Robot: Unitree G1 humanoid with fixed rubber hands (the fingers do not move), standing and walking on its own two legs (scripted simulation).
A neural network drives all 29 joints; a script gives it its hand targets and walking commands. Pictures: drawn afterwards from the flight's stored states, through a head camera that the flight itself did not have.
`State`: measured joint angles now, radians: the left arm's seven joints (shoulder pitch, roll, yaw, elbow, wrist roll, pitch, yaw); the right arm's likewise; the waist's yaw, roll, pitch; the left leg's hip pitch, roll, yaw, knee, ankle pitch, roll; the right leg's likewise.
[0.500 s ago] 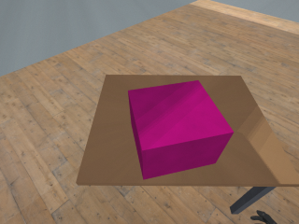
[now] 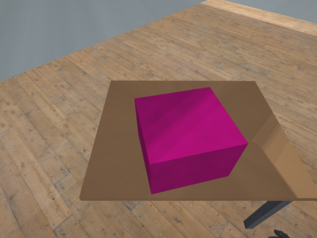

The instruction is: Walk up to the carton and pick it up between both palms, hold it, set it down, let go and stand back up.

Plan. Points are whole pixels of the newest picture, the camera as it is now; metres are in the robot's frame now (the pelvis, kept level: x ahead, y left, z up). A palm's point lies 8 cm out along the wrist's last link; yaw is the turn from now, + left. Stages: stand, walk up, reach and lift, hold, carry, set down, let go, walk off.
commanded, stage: stand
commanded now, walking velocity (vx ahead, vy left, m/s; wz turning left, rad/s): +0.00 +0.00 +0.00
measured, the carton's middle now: (182, 137) +0.47 -0.07 -0.11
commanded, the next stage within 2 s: none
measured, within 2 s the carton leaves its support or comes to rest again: neither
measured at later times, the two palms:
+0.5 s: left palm out of the picture +0.07 +0.30 -0.12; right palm out of the picture +0.09 -0.31 -0.10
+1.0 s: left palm out of the picture +0.08 +0.30 -0.11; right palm out of the picture +0.09 -0.31 -0.10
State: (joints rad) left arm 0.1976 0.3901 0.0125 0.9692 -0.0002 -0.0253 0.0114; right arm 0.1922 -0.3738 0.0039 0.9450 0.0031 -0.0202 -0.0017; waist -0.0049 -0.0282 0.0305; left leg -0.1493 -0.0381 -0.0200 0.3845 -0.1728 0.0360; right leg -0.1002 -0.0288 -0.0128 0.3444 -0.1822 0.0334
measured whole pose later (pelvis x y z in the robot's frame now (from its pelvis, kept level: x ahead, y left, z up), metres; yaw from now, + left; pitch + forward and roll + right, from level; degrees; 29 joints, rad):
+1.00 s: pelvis +0.02 -0.01 +0.00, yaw +1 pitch -3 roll +0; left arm 0.20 0.37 0.02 1.01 0.00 -0.03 0.02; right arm 0.18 -0.36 -0.01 1.01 0.00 -0.02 -0.01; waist 0.00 -0.02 0.03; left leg -0.12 -0.03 -0.03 0.34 -0.17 0.02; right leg -0.08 -0.03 -0.02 0.32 -0.19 0.02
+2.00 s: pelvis +0.02 -0.02 +0.00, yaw +1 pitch -3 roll +0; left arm 0.20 0.37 0.03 1.01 0.00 -0.03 0.02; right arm 0.18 -0.36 -0.01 1.03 0.00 -0.02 -0.02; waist 0.00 -0.02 0.04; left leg -0.11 -0.01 -0.04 0.33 -0.17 0.00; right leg -0.07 -0.01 -0.03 0.31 -0.20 0.01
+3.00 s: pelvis +0.02 -0.03 +0.00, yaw +1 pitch -3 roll +0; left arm 0.20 0.37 0.04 1.02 0.00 -0.02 0.02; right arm 0.18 -0.36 -0.01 1.05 0.00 -0.02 -0.02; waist 0.00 -0.01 0.04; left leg -0.11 0.00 -0.03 0.32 -0.17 -0.01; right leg -0.06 -0.01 -0.03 0.31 -0.20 0.00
